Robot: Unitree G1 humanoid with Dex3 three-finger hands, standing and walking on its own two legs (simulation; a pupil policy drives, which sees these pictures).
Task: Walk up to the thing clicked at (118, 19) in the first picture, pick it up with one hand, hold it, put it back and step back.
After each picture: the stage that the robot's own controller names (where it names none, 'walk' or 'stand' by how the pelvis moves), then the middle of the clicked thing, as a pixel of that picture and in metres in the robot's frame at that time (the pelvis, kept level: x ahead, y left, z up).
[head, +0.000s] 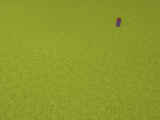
stand; (118, 22) +1.99 -0.52 -0.72
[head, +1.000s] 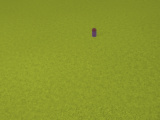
walk; (94, 32) +1.92 -0.02 -0.69
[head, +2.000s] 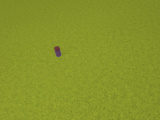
walk; (57, 51) +1.32 +0.40 -0.71
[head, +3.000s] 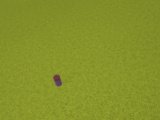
walk; (57, 80) +0.90 +0.35 -0.72
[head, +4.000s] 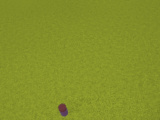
walk; (63, 110) +0.58 +0.26 -0.72
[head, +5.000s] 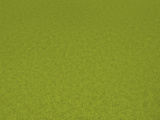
stand; out of the picture +0.42 +0.21 -0.70
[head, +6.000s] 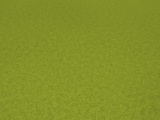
stand; out of the picture +0.38 +0.19 -0.72
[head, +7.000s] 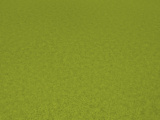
stand; out of the picture +0.38 +0.20 -0.73
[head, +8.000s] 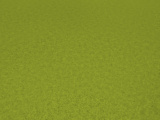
stand; out of the picture +0.37 +0.20 -0.73
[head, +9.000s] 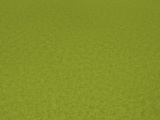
stand; out of the picture +0.37 +0.20 -0.73
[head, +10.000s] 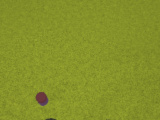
go down; (42, 99) +0.41 +0.22 -0.56
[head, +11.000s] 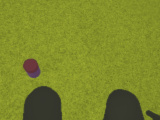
go down; (32, 68) +0.45 +0.25 -0.33
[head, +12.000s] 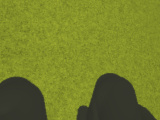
close in; out of the picture +0.42 +0.29 -0.24
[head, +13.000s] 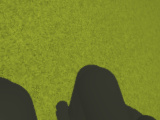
close; out of the picture +0.42 +0.31 -0.22
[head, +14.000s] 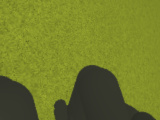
lift; out of the picture +0.40 +0.31 -0.22
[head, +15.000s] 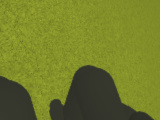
lift; out of the picture +0.39 +0.30 -0.23
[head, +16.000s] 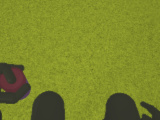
lift; (16, 84) +0.32 +0.24 -0.05
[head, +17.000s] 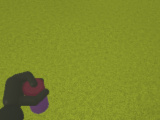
hold; (36, 96) +0.32 +0.17 +0.00
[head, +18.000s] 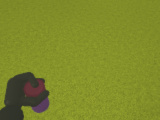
hold; (37, 96) +0.32 +0.17 -0.02
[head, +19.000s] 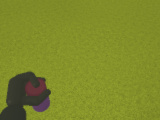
crouch; (38, 95) +0.33 +0.17 -0.01
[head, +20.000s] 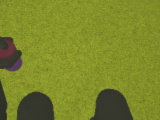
crouch; (8, 56) +0.44 +0.24 -0.10
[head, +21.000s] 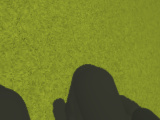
lower; out of the picture +0.41 +0.33 -0.23
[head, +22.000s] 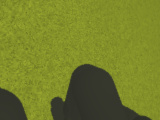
lower; out of the picture +0.42 +0.32 -0.22
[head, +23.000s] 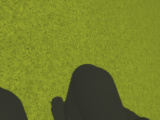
lower; out of the picture +0.42 +0.32 -0.23
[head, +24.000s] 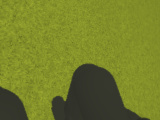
lower; out of the picture +0.42 +0.32 -0.22
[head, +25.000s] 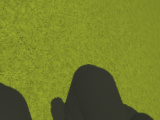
open; out of the picture +0.42 +0.31 -0.23
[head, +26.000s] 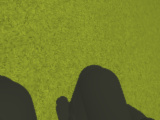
stand; out of the picture +0.42 +0.31 -0.23
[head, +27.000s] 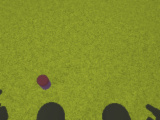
walk; (44, 82) +0.45 +0.23 -0.47
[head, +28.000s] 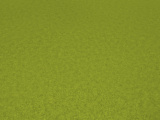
stand; out of the picture +0.40 +0.19 -0.66
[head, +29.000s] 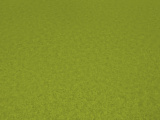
stand; out of the picture +0.40 +0.20 -0.67
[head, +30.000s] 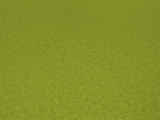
stand; out of the picture +0.42 +0.19 -0.71
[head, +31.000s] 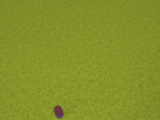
walk; (58, 112) +0.46 +0.21 -0.70
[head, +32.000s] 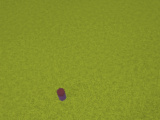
walk; (61, 94) +0.64 +0.24 -0.69
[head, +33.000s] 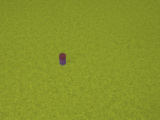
walk; (62, 59) +0.95 +0.19 -0.69
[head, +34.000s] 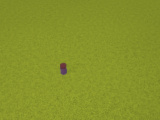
stand; (63, 68) +1.01 +0.20 -0.71
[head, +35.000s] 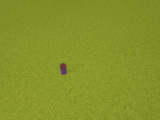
stand; (63, 69) +1.04 +0.21 -0.72
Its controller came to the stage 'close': yes
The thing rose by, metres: 0.71
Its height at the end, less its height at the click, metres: +0.00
